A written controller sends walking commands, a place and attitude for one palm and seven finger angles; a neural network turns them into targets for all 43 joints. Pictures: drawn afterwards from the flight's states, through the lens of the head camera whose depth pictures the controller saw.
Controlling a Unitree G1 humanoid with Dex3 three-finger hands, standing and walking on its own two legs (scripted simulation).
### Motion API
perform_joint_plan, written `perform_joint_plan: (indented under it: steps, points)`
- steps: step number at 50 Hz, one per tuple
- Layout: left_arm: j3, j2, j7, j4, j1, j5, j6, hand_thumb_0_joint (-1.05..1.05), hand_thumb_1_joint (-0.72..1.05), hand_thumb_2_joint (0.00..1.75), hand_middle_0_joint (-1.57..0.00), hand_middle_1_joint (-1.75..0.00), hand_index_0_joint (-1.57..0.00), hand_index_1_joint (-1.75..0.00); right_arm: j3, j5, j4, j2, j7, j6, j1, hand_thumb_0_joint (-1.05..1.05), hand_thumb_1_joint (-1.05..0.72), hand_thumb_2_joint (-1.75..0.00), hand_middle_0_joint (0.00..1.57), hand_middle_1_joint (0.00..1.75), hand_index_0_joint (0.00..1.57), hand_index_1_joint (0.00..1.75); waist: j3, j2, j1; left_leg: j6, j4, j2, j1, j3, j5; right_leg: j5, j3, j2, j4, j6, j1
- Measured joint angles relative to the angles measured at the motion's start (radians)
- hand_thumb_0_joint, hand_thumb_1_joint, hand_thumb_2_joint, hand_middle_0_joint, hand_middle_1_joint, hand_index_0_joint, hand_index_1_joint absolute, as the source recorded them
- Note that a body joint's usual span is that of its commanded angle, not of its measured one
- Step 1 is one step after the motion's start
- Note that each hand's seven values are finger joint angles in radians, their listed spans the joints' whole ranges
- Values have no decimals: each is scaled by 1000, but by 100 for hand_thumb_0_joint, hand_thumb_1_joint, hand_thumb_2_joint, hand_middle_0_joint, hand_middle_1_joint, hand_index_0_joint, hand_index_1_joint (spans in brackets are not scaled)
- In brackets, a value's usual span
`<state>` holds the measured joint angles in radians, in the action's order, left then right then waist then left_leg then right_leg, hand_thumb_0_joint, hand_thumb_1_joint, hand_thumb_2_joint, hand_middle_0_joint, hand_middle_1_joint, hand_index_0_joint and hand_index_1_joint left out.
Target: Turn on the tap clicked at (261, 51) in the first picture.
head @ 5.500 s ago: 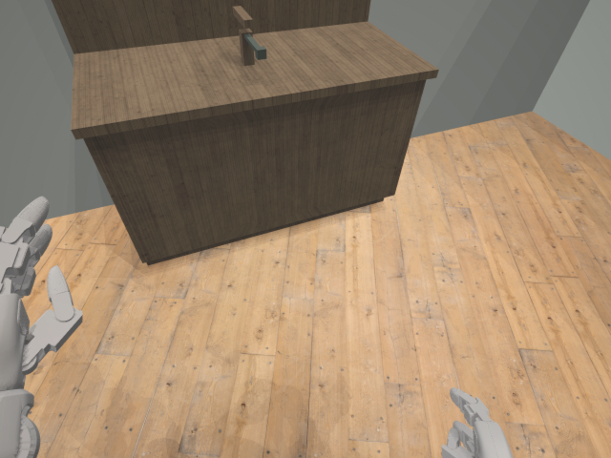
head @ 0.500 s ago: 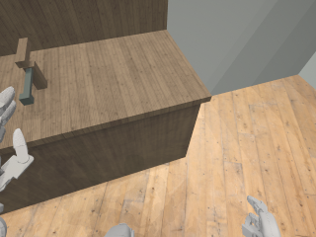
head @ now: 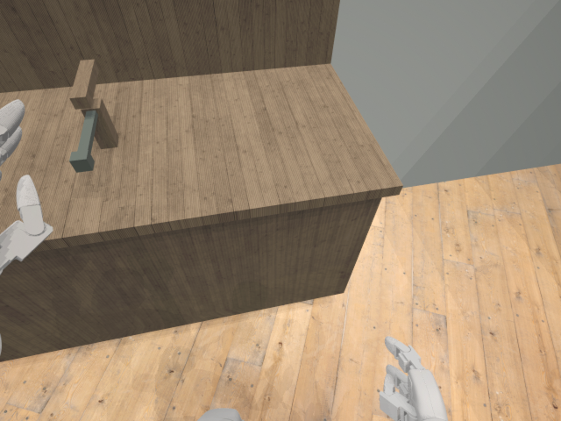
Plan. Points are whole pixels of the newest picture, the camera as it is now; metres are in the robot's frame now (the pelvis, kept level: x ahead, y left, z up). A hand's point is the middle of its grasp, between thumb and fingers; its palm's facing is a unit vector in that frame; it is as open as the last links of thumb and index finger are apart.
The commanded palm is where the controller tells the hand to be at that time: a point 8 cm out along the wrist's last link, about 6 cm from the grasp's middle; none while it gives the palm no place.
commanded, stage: come to a stop and stand still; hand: left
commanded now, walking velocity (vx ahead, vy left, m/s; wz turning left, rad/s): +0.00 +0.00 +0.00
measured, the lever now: (82, 161) +0.47 +0.43 +0.04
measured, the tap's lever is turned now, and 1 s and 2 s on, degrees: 0 0 0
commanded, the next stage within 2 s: look again from close up in 1.40 s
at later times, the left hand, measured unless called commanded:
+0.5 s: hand (28, 289) +0.17 +0.25 +0.20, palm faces +0.39 -0.88 -0.28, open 7.4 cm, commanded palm +0.11 +0.28 +0.19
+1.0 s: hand out of the picture +0.07 +0.29 +0.19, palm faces +0.37 -0.86 -0.34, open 7.4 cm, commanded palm +0.02 +0.33 +0.19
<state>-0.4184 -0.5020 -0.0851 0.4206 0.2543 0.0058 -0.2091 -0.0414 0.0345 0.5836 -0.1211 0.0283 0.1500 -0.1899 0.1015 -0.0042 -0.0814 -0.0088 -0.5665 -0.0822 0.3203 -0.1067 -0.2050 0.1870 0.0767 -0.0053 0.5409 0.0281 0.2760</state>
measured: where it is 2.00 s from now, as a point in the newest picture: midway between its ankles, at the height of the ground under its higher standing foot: outside the picture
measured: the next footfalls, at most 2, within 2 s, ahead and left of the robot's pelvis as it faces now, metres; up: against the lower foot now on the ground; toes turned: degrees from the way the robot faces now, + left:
left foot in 0.78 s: -0.02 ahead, +0.12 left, +0.00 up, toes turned -3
right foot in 1.10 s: -0.17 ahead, -0.03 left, +0.00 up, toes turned -5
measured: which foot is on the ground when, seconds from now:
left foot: down 0.00-0.60, up 0.62-0.76, down 0.78-1.00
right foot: down 0.00-0.78, up 0.80-1.00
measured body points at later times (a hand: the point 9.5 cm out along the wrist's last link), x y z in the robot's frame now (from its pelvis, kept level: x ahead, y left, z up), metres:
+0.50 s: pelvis -0.07 +0.01 +0.01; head -0.09 +0.04 +0.46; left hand +0.14 +0.29 +0.22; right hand +0.08 -0.23 -0.05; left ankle +0.05 +0.12 -0.72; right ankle +0.03 -0.10 -0.72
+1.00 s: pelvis -0.15 +0.05 +0.01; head -0.15 +0.08 +0.46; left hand +0.05 +0.33 +0.21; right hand +0.00 -0.16 -0.06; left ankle -0.06 +0.12 -0.73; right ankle -0.13 -0.06 -0.69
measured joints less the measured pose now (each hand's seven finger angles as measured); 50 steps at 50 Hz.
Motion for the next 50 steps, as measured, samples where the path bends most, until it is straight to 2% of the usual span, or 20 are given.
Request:
perform_joint_plan:
  steps: [2,5,7,9,11,14,20,24,28,30,31,33,35,37,39,40,42,44,46,50]
  points:
    - [-37,10,-1,-103,-83,-25,3,1,89,90,-22,-30,-21,-30,7,-16,23,-28,-5,-5,20,1,-90,-90,20,30,21,30,28,13,9,-10,29,-1,-24,6,22,25,2,5,4,9,-11]
    - [-43,85,-15,-115,-36,-52,45,1,89,90,-21,-30,-21,-30,27,-35,-1,-77,-24,-12,12,1,-90,-90,20,30,21,30,21,33,42,-8,63,-3,-38,-7,53,22,-10,9,-8,4,-9]
    - [5,140,-15,-63,63,-55,54,2,90,90,-20,-30,-20,-30,43,-44,-18,-108,-26,-17,0,1,-90,-90,20,30,21,30,9,45,68,-2,59,-7,-35,-9,51,10,-15,14,-16,2,-10]
    - [72,177,-4,-11,159,-49,55,2,90,90,-20,-30,-20,-30,56,-45,-24,-128,-16,-22,-14,1,-90,-90,20,30,21,30,-10,40,78,5,32,10,-22,15,-8,1,-23,18,-19,5,-6]
    - [117,187,5,26,227,-43,58,2,90,90,-21,-30,-20,-30,62,-42,-23,-137,-1,-28,-28,1,-90,-90,20,30,21,30,-26,21,74,11,4,33,-9,50,-72,-9,-36,24,-23,10,1]
    - [120,158,-5,42,245,-38,54,2,89,90,-22,-30,-21,-30,61,-33,-11,-135,22,-27,-45,1,-90,-90,20,30,20,30,-35,-15,61,16,11,55,-15,88,-52,-22,-47,34,-25,15,1]
    - [56,138,-41,-25,81,-33,35,2,89,90,-22,-30,-21,-30,41,-26,8,-112,33,-19,-75,1,-90,-90,19,30,20,30,-47,-38,42,21,41,62,-32,134,-52,66,-50,55,-58,-1,-21]
    - [49,144,-37,-12,8,-27,19,2,89,90,-21,-30,-21,-30,27,-23,-6,-93,11,-7,-68,1,-90,-90,20,30,20,30,-33,-34,54,23,69,71,-34,136,-30,140,-61,53,-41,-17,-6]
    - [59,111,0,-13,24,-20,5,2,90,90,-21,-30,-20,-30,25,-25,-34,-52,-10,-10,-71,1,-90,-90,20,30,20,30,-35,-31,80,28,73,87,-10,113,-6,189,-61,50,68,-29,0]
    - [59,101,16,-15,60,-15,-2,1,89,90,-21,-30,-20,-30,22,-22,-37,-41,-19,-19,-70,1,-90,-90,20,30,20,30,-40,-21,86,20,4,91,44,104,-89,119,-58,52,28,-1,-10]
    - [57,102,22,-9,84,-15,-1,1,89,90,-21,-30,-21,-30,19,-19,-30,-42,-22,-28,-62,1,-90,-90,20,30,21,30,-37,-14,85,9,-89,98,89,112,-138,65,-53,50,23,13,2]
    - [55,113,26,12,136,-20,10,1,89,90,-21,-30,-21,-30,11,-9,2,-45,-22,-45,-47,1,-90,-90,20,30,21,30,-35,-23,64,-7,-316,121,164,112,-156,13,-61,39,17,31,25]
    - [54,134,24,24,178,-26,18,1,89,90,-21,-30,-21,-30,1,-4,36,-46,-15,-49,-44,1,-90,-90,20,30,21,30,-44,-39,39,-10,-389,123,163,93,-157,13,-68,29,-5,33,38]
    - [57,153,13,36,187,-30,31,1,89,90,-21,-30,-21,-30,-4,-3,49,-49,-3,-39,-54,1,-90,-90,20,30,21,30,-50,-47,18,-3,-246,114,78,81,-169,44,-60,23,-25,25,48]
    - [61,167,-5,52,162,-29,31,2,89,90,-21,-30,-21,-30,-1,-3,35,-69,3,-11,-68,1,-90,-90,20,30,21,30,-49,-25,12,14,-26,103,-35,99,-153,105,-41,34,11,11,81]
    - [61,166,-16,52,124,-27,29,2,89,90,-21,-30,-21,-30,8,-4,34,-72,5,4,-60,1,-90,-90,20,30,21,30,-25,-27,14,34,11,110,-40,103,-38,156,-47,33,78,-3,108]
    - [56,160,-32,27,36,-22,24,2,89,90,-21,-30,-21,-30,18,-11,45,-60,3,20,-33,1,-90,-90,20,30,21,30,34,-49,9,68,6,134,-51,93,28,224,-96,41,269,-18,155]
    - [48,157,-32,5,0,-23,27,2,89,90,-21,-30,-21,-30,19,-15,51,-47,-16,24,-21,1,-90,-90,20,30,21,30,42,-52,32,81,41,142,-64,101,47,221,-115,60,406,-28,187]
    - [45,155,-30,21,17,-23,35,2,89,90,-21,-30,-21,-30,16,-15,42,-37,-32,25,-23,1,-90,-90,20,30,21,30,25,-46,61,85,90,140,-69,114,73,180,-108,65,454,-33,191]
    - [51,137,-28,106,141,-25,19,2,89,90,-21,-30,-20,-30,13,-11,15,-30,-44,14,-46,1,-90,-90,20,30,21,30,-36,-32,74,74,177,125,-65,100,121,178,-66,52,297,-23,93]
